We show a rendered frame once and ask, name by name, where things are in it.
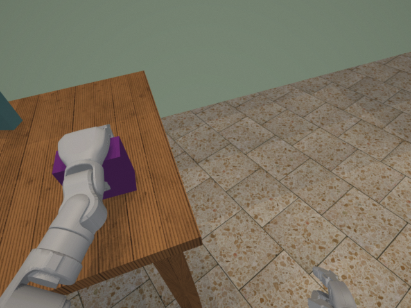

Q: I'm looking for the table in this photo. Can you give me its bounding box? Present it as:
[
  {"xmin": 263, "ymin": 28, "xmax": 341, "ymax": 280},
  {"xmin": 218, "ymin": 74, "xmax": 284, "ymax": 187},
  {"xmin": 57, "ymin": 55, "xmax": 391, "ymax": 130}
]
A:
[{"xmin": 0, "ymin": 71, "xmax": 203, "ymax": 308}]

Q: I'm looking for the sponge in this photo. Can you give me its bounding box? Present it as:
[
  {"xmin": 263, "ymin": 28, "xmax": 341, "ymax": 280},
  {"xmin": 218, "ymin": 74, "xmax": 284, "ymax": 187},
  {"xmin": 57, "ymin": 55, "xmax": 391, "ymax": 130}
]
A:
[{"xmin": 52, "ymin": 136, "xmax": 137, "ymax": 200}]

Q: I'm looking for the left robot hand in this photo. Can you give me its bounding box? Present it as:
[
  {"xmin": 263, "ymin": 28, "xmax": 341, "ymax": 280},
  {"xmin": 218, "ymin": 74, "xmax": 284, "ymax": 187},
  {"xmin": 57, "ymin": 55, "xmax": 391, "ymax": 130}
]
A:
[{"xmin": 58, "ymin": 124, "xmax": 114, "ymax": 192}]

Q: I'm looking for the left robot upper arm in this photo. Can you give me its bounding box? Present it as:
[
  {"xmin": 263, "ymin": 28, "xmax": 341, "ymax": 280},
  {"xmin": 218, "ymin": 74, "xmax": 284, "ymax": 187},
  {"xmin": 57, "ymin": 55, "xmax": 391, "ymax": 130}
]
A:
[{"xmin": 3, "ymin": 283, "xmax": 71, "ymax": 308}]

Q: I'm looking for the robot left forearm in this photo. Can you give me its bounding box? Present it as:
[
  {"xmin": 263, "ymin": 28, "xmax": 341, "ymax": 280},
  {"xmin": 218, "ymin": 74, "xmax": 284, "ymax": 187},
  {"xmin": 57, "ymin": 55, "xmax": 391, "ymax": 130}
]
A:
[{"xmin": 0, "ymin": 160, "xmax": 107, "ymax": 308}]

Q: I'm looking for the right robot hand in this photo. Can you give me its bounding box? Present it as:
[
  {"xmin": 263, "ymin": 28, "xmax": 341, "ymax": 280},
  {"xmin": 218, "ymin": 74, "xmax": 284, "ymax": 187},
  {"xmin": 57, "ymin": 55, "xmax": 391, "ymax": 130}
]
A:
[{"xmin": 308, "ymin": 266, "xmax": 357, "ymax": 308}]

